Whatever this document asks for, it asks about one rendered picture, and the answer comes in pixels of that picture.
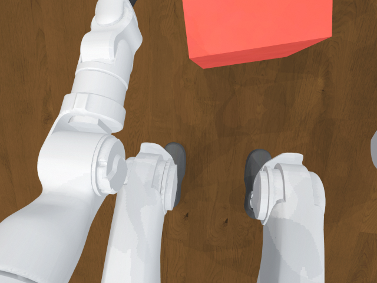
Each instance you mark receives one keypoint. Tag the robot left shin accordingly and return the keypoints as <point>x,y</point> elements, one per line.
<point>147,148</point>

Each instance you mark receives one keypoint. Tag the right robot foot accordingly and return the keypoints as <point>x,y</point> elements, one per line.
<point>255,160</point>

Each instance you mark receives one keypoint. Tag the robot left upper arm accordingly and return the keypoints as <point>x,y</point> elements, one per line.
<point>43,242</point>

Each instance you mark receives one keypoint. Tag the left robot forearm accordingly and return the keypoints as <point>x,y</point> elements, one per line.
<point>96,102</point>

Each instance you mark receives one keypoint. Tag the carton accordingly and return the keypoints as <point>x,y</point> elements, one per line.
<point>227,32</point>

